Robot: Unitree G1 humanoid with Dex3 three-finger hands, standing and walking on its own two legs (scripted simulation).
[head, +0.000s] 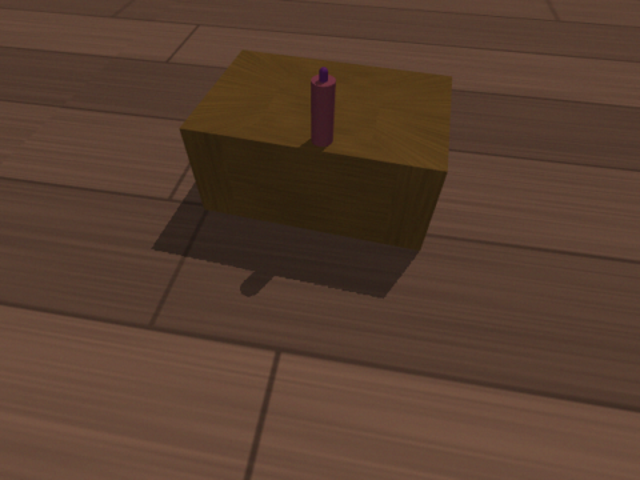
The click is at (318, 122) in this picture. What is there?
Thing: necked bottle
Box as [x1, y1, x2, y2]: [311, 67, 335, 146]
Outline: 325,67 320,68 319,73 311,78 311,141 319,146 324,146 331,143 333,129 335,79 334,77 327,74 327,69
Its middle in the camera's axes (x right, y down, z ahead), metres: +0.02 -0.43 +1.27
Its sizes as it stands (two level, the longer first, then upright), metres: 0.077 0.077 0.262
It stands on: a support 0.42 m high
